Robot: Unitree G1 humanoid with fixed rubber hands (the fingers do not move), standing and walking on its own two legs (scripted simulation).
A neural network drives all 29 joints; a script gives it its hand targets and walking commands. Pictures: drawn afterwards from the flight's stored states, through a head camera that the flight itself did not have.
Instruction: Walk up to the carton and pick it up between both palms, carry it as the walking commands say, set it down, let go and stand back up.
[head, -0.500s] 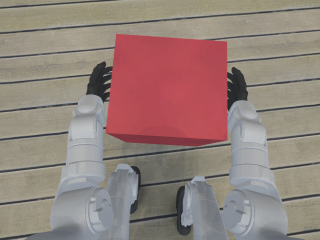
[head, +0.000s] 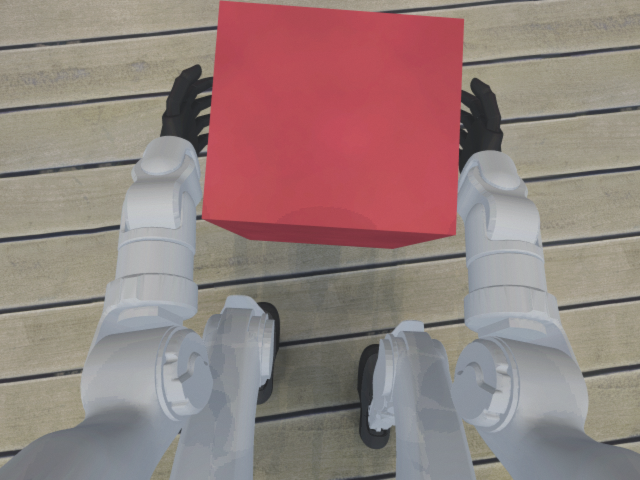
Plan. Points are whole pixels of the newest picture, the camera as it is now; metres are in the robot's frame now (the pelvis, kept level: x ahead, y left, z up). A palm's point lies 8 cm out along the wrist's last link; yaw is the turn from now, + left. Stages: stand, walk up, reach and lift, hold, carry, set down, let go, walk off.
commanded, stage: set down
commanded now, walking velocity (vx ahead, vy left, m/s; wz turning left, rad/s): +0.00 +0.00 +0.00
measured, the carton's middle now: (329, 157) +0.50 +0.05 -0.17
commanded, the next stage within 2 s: none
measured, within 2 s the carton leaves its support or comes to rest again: rests again in 1.44 s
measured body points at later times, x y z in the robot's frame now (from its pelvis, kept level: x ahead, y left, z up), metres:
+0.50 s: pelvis -0.01 +0.00 -0.06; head +0.32 +0.04 +0.24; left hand +0.51 +0.22 -0.19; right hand +0.53 -0.12 -0.19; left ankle +0.13 +0.13 -0.47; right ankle +0.07 -0.12 -0.47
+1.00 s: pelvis -0.01 +0.00 -0.11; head +0.35 +0.03 +0.16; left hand +0.53 +0.22 -0.26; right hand +0.55 -0.11 -0.26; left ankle +0.13 +0.13 -0.47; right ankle +0.07 -0.12 -0.47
